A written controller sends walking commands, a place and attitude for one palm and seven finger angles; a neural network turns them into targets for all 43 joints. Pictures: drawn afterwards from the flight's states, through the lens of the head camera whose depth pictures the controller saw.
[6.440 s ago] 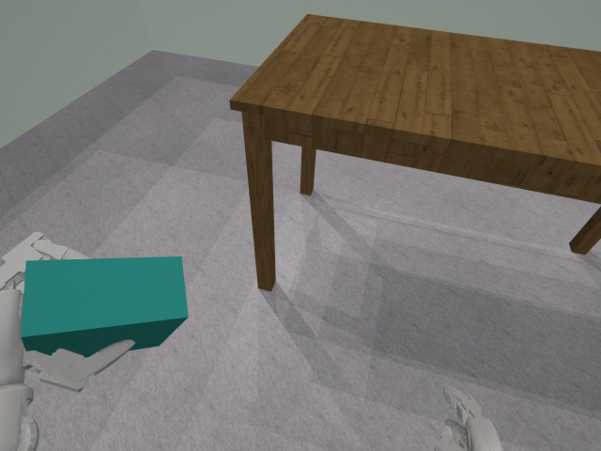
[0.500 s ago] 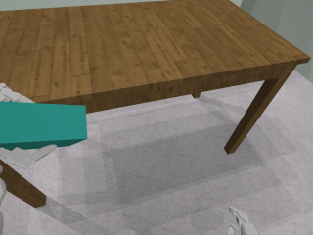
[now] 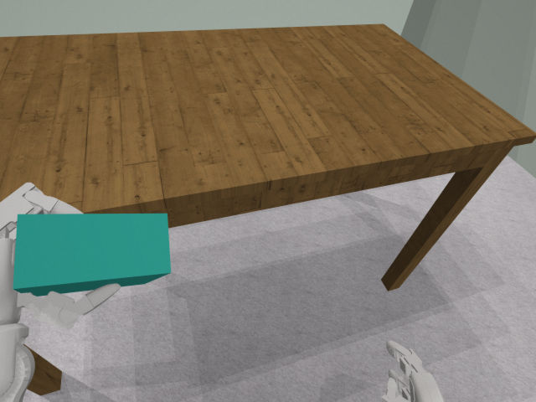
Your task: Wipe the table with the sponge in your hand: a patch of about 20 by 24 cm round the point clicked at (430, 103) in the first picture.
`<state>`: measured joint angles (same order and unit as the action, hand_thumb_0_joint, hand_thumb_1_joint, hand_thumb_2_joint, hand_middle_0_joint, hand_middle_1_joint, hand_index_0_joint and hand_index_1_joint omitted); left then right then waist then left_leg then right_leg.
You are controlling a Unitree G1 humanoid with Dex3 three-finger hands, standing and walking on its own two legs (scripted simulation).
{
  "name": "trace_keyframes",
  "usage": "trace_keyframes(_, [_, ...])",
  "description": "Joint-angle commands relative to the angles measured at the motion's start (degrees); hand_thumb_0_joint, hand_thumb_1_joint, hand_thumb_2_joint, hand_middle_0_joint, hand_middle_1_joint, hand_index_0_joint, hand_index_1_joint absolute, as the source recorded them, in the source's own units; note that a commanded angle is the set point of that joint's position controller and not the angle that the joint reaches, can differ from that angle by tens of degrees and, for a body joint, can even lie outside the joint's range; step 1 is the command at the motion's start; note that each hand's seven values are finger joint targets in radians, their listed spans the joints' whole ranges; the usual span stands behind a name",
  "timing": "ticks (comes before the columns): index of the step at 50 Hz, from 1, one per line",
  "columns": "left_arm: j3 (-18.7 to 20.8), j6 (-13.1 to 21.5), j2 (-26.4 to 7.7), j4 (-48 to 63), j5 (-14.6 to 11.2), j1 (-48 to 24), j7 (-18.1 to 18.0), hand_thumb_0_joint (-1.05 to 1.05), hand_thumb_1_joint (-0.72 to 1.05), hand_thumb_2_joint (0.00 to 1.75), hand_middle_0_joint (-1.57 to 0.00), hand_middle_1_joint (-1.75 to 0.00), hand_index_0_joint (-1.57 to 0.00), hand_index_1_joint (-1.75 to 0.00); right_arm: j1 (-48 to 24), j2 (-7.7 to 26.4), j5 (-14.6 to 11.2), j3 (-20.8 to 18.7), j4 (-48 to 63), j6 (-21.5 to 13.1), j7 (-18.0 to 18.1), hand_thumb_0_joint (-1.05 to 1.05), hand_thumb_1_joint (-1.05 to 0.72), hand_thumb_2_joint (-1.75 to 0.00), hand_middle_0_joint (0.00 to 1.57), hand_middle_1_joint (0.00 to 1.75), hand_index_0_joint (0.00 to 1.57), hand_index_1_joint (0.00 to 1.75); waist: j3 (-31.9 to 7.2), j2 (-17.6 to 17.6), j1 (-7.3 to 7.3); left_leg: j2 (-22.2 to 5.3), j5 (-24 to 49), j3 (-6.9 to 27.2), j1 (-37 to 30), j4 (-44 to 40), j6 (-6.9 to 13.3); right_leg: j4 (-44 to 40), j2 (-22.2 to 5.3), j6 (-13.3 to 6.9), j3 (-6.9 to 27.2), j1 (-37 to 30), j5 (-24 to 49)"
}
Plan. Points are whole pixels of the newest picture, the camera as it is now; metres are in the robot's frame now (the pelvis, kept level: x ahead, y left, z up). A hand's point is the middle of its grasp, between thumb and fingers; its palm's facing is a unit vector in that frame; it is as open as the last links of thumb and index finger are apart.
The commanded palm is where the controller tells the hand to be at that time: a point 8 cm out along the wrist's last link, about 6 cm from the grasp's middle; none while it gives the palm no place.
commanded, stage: shuffle to correct the standing spot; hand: left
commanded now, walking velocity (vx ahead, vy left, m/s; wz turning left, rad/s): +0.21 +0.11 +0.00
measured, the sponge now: (116, 255) +0.23 +0.21 +0.15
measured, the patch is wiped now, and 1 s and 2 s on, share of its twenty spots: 0.00 0.00 0.00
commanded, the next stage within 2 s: come to a stop and stand still in 0.52 s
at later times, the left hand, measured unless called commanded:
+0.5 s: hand (78, 162) +0.35 +0.31 +0.17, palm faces +0.44 -0.81 -0.40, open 10.2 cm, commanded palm +0.27 +0.33 +0.18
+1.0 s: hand (95, 127) +0.43 +0.32 +0.17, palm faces +0.41 -0.84 -0.36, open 10.2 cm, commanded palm +0.36 +0.36 +0.18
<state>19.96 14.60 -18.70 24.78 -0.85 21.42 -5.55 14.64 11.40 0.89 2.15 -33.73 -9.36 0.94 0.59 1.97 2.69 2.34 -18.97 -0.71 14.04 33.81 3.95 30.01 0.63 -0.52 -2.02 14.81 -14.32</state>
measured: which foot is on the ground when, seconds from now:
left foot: down 0.00-0.22, up 0.24-0.38, down 0.40-1.00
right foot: down 0.00-0.40, up 0.42-0.66, down 0.68-1.00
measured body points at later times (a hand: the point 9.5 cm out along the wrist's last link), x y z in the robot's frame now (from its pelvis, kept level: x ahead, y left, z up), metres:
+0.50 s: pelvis +0.11 +0.05 -0.03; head +0.16 +0.08 +0.42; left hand +0.32 +0.35 +0.19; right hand +0.29 -0.18 -0.11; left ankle +0.20 +0.16 -0.73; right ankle +0.04 -0.09 -0.67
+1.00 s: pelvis +0.19 +0.08 +0.00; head +0.23 +0.10 +0.44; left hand +0.40 +0.36 +0.19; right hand +0.38 -0.15 -0.07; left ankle +0.22 +0.19 -0.73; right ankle +0.17 -0.03 -0.72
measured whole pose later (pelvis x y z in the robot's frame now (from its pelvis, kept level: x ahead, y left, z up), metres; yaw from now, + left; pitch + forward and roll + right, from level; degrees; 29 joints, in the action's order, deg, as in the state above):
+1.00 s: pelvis +0.19 +0.08 +0.00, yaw -1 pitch -1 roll +1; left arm 21.3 11.1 -20.7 29.5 -1.4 21.9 -8.5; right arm 9.1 11.0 0.6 -0.4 -33.7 -6.9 3.0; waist 5.3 3.6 0.8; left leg -0.8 -15.3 -5.4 16.5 32.6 0.9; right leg 40.8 -2.1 0.2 -1.6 15.8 -24.3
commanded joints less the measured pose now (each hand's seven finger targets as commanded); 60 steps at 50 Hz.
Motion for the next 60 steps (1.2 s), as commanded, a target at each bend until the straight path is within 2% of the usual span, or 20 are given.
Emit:
trace_keyframes(1, [5.3,3.3,-11.1,12.4,-0.9,-9.8,-1.0,0.00,0.10,1.30,-1.20,-1.60,-1.20,-1.60,-6.1,7.7,-0.8,-3.7,9.5,-1.7,0.8,0.00,-0.90,-0.90,0.20,0.30,0.20,0.30,-3.3,-7.3,-2.44,-6.2,1.5,9.3,1.5,-8.4,0.4,2.2,-3.7,-3.6,6.2,-0.8,-2.8])
trace_keyframes(4, [6.8,4.0,-12.6,17.1,-1.3,-9.2,-1.0,0.00,0.10,1.30,-1.20,-1.60,-1.20,-1.60,-5.9,7.1,-0.6,-3.7,9.9,-1.7,0.7,0.00,-0.90,-0.90,0.20,0.30,0.20,0.30,-5.7,-14.0,-2.88,-11.0,27.9,15.3,-10.8,-9.3,0.1,12.0,-0.8,-1.2,-1.6,7.1,1.2])
trace_keyframes(8, [8.5,3.1,-12.6,15.4,-1.5,-2.1,-1.2,0.00,0.10,1.30,-1.20,-1.60,-1.20,-1.60,-5.6,7.3,-0.7,-4.3,10.8,-0.6,-0.5,0.00,-0.90,-0.90,0.20,0.30,0.20,0.30,-8.0,-7.9,-1.73,-8.0,41.3,5.1,-4.4,3.9,-3.6,1.7,-1.2,-3.9,-3.4,-6.7,8.7])
trace_keyframes(10, [10.1,3.1,-14.0,14.7,-2.3,0.4,-1.9,0.00,0.10,1.30,-1.20,-1.60,-1.20,-1.60,-6.1,7.7,-1.7,-5.5,11.1,0.1,-1.0,0.00,-0.90,-0.90,0.20,0.30,0.20,0.30,-11.5,12.2,0.29,0.0,23.9,-2.5,25.7,34.4,-6.2,-0.6,-16.1,-14.5,19.2,-31.8,32.1])
trace_keyframes(11, [11.4,4.6,-14.2,14.6,-3.0,-0.5,-2.5,0.00,0.10,1.30,-1.20,-1.60,-1.20,-1.60,-6.5,7.9,-2.1,-5.7,10.2,0.0,-1.5,0.00,-0.90,-0.90,0.20,0.30,0.20,0.30,-8.6,11.1,0.65,0.4,-10.3,0.8,37.6,45.5,-4.3,-2.2,-24.1,-18.9,27.6,-34.7,40.3])
trace_keyframes(12, [12.2,5.2,-14.8,15.5,-3.3,0.4,-2.9,0.00,0.10,1.30,-1.20,-1.60,-1.20,-1.60,-6.5,8.1,-2.0,-5.5,9.7,0.4,-1.7,0.00,-0.90,-0.90,0.20,0.30,0.20,0.30,-4.6,4.7,1.44,-6.1,-14.6,11.4,39.8,46.4,-2.9,-2.9,-27.4,-17.0,27.8,-28.6,34.4])
trace_keyframes(15, [9.8,5.6,-12.9,19.7,-1.8,-3.2,-2.3,0.00,0.10,1.30,-1.20,-1.60,-1.20,-1.60,-7.7,4.9,-1.4,-3.8,9.1,2.0,-2.4,0.00,-0.90,-0.90,0.20,0.30,0.20,0.30,-1.2,-0.4,-1.68,-10.0,-3.5,4.5,22.1,22.0,-2.4,-3.8,-19.6,-10.5,11.2,-7.4,21.5])
trace_keyframes(18, [9.9,4.1,-14.3,21.7,-1.6,-7.3,-2.4,0.00,0.10,1.30,-1.20,-1.60,-1.20,-1.60,-8.3,5.3,-1.5,-5.1,8.3,0.6,0.1,0.00,-0.90,-0.90,0.20,0.30,0.20,0.30,-3.6,-2.9,-3.51,-2.0,15.4,-7.6,-9.1,1.9,-3.9,4.2,-9.6,-3.6,-1.9,5.7,10.0])
trace_keyframes(20, [11.3,3.7,-14.7,23.3,-1.7,-7.8,-2.5,0.00,0.10,1.30,-1.20,-1.60,-1.20,-1.60,-6.2,7.9,-1.7,-6.8,8.9,0.0,1.2,0.00,-0.90,-0.90,0.20,0.30,0.20,0.30,-11.6,-22.8,-4.09,-14.3,15.7,14.8,-19.4,-6.2,4.9,33.5,-1.1,0.7,-3.7,13.5,-8.7])
trace_keyframes(21, [11.4,4.5,-15.8,22.1,-1.7,-10.1,-2.6,0.00,0.10,1.30,-1.20,-1.60,-1.20,-1.60,-6.6,7.4,-1.4,-6.5,9.6,-0.5,0.7,0.00,-0.90,-0.90,0.20,0.30,0.20,0.30,-12.7,-21.0,-3.48,-20.2,14.8,28.2,-14.8,-11.8,10.5,43.6,2.0,0.6,0.8,16.0,-20.2])
trace_keyframes(26, [11.6,4.4,-13.6,22.3,-1.8,-1.8,-0.7,0.00,0.10,1.30,-1.20,-1.60,-1.20,-1.60,-7.3,6.6,-1.7,-6.5,7.8,-1.4,-0.3,0.00,-0.90,-0.90,0.20,0.30,0.20,0.30,-9.3,-12.5,-2.37,-17.7,8.1,16.6,-1.5,-12.5,10.3,38.6,-5.1,0.6,2.9,16.3,-13.4])
trace_keyframes(31, [12.1,2.6,-12.8,17.0,-2.0,4.4,-1.9,0.00,0.10,1.30,-1.20,-1.60,-1.20,-1.60,-6.5,6.3,-1.5,-4.2,8.0,-1.4,0.2,0.00,-0.90,-0.90,0.20,0.30,0.20,0.30,-8.3,-10.8,-1.62,-13.3,-9.6,6.2,13.4,-11.4,3.9,6.4,-1.0,0.5,-5.8,-7.8,-7.2])
trace_keyframes(32, [12.3,1.9,-13.4,14.8,-1.8,3.7,-2.2,0.00,0.10,1.30,-1.20,-1.60,-1.20,-1.60,-6.6,6.0,-1.4,-4.0,8.1,-0.8,0.7,0.00,-0.90,-0.90,0.20,0.30,0.20,0.30,-8.3,-6.7,-1.63,-11.2,-13.6,3.8,17.5,-6.5,1.7,-0.1,-2.3,-0.3,-3.2,-13.0,-8.0])
trace_keyframes(34, [13.3,0.8,-15.7,11.6,-1.7,1.1,-2.8,0.00,0.10,1.30,-1.20,-1.60,-1.20,-1.60,-6.2,5.1,-0.8,-3.6,8.5,0.5,1.1,0.00,-0.90,-0.90,0.20,0.30,0.20,0.30,-4.9,11.5,-2.13,-2.4,-10.8,-2.5,24.0,18.7,-3.4,-17.2,-20.1,-9.0,28.2,-9.9,-17.2])
trace_keyframes(35, [10.7,0.1,-13.1,10.6,-2.1,-1.9,-2.7,0.00,0.10,1.30,-1.20,-1.60,-1.20,-1.60,-6.1,6.1,-1.1,-4.0,8.2,0.2,0.7,0.00,-0.90,-0.90,0.20,0.30,0.20,0.30,-2.5,13.6,-1.87,-3.1,-8.1,0.0,25.2,26.9,-4.6,-17.1,-24.0,-11.4,32.3,-8.6,-7.6])
trace_keyframes(38, [8.7,0.8,-12.8,11.2,-0.9,-4.5,-3.9,0.00,0.10,1.30,-1.20,-1.60,-1.20,-1.60,-7.5,4.7,-1.4,-2.3,5.9,-0.1,0.9,0.00,-0.90,-0.90,0.20,0.30,0.20,0.30,-3.6,4.6,-2.25,-5.9,-7.1,1.3,18.1,20.9,-5.4,-5.9,-20.1,-10.1,15.4,-9.9,30.2])
trace_keyframes(41, [7.0,1.1,-10.9,12.4,-0.1,-3.9,-4.7,0.00,0.10,1.30,-1.20,-1.60,-1.20,-1.60,-8.8,3.7,-0.4,-1.7,7.1,-0.1,2.2,0.00,-0.90,-0.90,0.20,0.30,0.20,0.30,-6.3,6.0,-1.25,-2.6,2.4,-5.2,7.1,3.2,-5.0,-2.0,-13.6,-5.9,4.1,-10.2,35.8])
trace_keyframes(48, [8.8,1.2,-13.0,21.5,-1.2,-1.3,-3.5,0.00,0.10,1.30,-1.20,-1.60,-1.20,-1.60,-7.9,6.2,0.2,-4.5,8.8,-0.6,1.6,0.00,-0.90,-0.90,0.20,0.30,0.20,0.30,-10.1,-19.7,-1.74,-18.4,55.1,12.9,-13.6,-11.1,2.0,15.6,-0.1,0.9,-0.2,6.7,-13.1])
trace_keyframes(55, [10.1,-0.1,-12.1,18.6,-2.0,5.4,-2.6,0.00,0.10,1.30,-1.20,-1.60,-1.20,-1.60,-6.4,6.4,-0.5,-4.1,10.2,-0.3,0.3,0.00,-0.90,-0.90,0.20,0.30,0.20,0.30,-10.1,-14.5,-2.15,-16.2,37.7,4.4,-6.2,-7.6,-1.4,-6.5,-0.2,0.6,-1.0,-5.7,3.7])
trace_keyframes(60, [8.1,-2.6,-11.2,12.3,-3.2,4.5,-3.3,0.00,0.10,1.30,-1.20,-1.60,-1.20,-1.60,-6.9,5.0,-1.3,-3.1,9.6,1.2,1.6,0.00,-0.90,-0.90,0.20,0.30,0.20,0.30,-9.8,4.0,-2.47,-5.0,6.7,-1.0,2.7,2.5,-5.7,-9.6,-12.7,-4.8,13.2,-6.4,27.6])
